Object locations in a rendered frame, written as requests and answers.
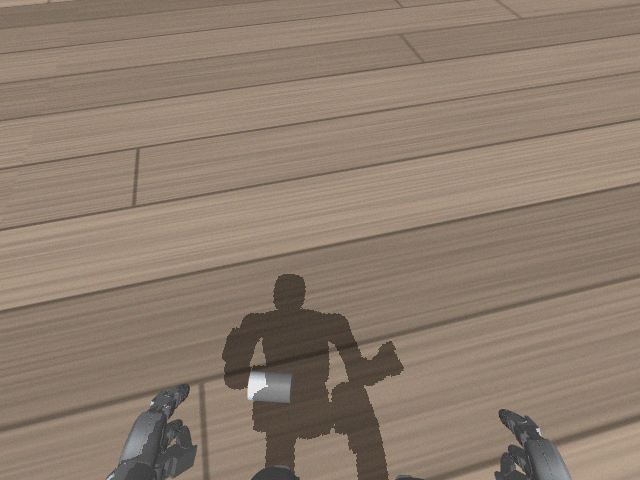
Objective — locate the right robot hand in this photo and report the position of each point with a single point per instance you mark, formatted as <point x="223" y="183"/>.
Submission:
<point x="539" y="459"/>

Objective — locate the left robot arm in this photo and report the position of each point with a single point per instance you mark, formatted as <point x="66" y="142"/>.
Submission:
<point x="133" y="471"/>

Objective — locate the left robot hand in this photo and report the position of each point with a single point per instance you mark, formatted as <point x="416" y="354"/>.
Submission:
<point x="150" y="435"/>

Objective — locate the can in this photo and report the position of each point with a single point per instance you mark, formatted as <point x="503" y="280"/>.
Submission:
<point x="270" y="386"/>

